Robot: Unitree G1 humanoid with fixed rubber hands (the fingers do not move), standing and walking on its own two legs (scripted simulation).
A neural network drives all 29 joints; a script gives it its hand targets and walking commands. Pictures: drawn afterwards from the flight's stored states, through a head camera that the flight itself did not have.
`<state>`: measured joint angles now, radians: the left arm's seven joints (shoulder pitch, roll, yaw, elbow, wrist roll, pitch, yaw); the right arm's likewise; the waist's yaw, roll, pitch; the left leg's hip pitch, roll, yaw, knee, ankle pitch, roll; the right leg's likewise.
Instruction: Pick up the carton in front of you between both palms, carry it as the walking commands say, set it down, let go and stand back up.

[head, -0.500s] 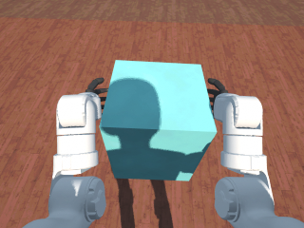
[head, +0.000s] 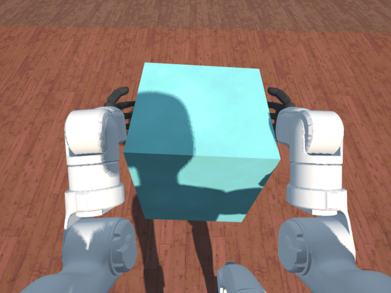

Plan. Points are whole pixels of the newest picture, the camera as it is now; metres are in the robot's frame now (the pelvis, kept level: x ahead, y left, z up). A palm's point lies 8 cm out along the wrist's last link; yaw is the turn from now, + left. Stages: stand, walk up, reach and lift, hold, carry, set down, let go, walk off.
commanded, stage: carry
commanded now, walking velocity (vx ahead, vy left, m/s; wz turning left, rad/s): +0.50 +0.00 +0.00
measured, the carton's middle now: (197, 149) +0.37 -0.02 +0.10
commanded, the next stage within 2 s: none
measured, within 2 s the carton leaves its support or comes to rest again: neither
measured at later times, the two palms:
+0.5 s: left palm (118, 30) +0.67 +0.13 +0.21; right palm (239, 24) +0.69 -0.16 +0.21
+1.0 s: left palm out of the picture +0.99 +0.11 +0.24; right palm out of the picture +0.99 -0.19 +0.24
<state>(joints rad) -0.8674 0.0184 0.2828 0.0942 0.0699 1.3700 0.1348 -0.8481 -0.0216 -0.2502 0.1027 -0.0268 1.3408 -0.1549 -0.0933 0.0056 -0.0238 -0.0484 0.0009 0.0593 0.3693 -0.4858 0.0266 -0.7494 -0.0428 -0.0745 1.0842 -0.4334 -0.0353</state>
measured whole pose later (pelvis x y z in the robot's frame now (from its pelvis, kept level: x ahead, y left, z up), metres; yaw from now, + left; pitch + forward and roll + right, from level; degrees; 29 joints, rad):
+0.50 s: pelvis +0.30 -0.03 +0.04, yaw +0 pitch +5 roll +0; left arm -0.83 -0.01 0.26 0.03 0.04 1.31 0.15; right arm -0.83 0.00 -0.31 -0.01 -0.08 1.33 -0.13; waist 0.06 0.00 -0.01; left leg -0.76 0.06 0.07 0.85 -0.26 0.05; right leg -0.19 0.02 -0.13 0.45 -0.46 -0.07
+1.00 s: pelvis +0.61 -0.03 +0.06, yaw +0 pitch +5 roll -1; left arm -0.84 0.01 0.27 0.06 0.07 1.34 0.13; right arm -0.84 -0.01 -0.26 0.08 -0.05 1.32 -0.15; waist -0.02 0.01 -0.06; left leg -0.15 0.05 0.09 0.53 -0.53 -0.01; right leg -0.62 -0.02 -0.14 0.64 -0.25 -0.06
